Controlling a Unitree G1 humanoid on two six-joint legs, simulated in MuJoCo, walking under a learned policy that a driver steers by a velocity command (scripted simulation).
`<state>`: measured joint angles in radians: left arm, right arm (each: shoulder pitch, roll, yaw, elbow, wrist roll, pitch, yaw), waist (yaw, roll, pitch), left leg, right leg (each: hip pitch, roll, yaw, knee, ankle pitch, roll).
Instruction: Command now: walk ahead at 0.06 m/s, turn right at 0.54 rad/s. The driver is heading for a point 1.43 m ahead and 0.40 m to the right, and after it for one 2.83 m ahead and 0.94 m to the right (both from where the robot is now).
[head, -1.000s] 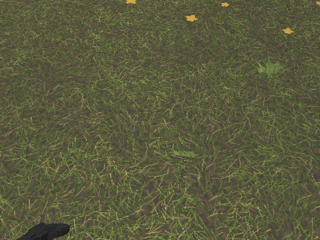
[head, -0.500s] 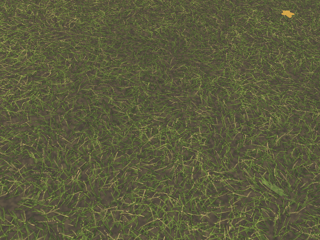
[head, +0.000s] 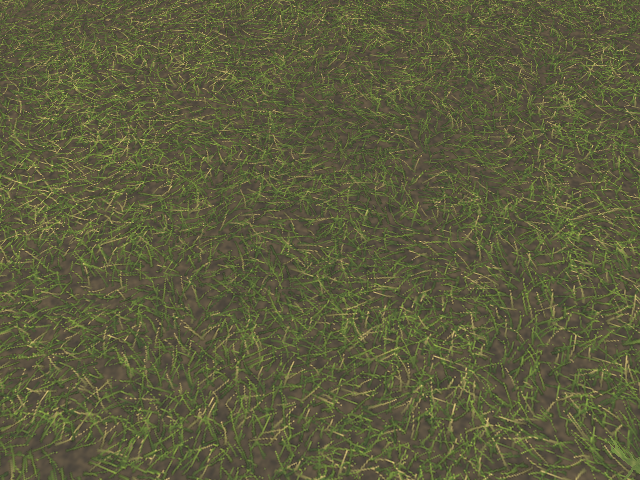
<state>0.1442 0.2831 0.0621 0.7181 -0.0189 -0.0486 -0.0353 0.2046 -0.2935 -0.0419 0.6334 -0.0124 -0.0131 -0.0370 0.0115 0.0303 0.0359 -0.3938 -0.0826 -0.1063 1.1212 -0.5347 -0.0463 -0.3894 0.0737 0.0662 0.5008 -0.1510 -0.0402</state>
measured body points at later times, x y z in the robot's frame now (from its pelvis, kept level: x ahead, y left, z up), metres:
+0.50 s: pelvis +0.06 +0.04 +0.01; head +0.10 +0.04 +0.46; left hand +0.32 +0.25 -0.09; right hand +0.09 -0.28 -0.07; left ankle +0.12 +0.13 -0.73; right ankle +0.00 -0.09 -0.65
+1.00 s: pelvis +0.14 -0.10 +0.00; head +0.14 -0.12 +0.45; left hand +0.30 +0.13 -0.11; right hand +0.10 -0.39 -0.13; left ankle +0.32 -0.05 -0.65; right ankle -0.02 -0.08 -0.73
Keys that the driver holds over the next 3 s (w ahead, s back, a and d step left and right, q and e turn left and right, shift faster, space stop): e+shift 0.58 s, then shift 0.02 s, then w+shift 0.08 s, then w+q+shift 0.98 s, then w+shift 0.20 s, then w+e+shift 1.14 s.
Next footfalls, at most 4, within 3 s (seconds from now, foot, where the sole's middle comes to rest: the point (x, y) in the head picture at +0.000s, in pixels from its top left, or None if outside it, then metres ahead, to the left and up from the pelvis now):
0.26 left None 0.16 0.12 -0.77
0.74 right None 0.01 -0.11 -0.77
1.20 left None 0.42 -0.20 -0.77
1.62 right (541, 315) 0.83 -0.46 -0.77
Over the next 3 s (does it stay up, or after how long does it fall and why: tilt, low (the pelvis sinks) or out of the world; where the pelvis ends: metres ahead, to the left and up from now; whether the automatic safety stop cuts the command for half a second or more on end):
stays up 1.90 -0.31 -0.01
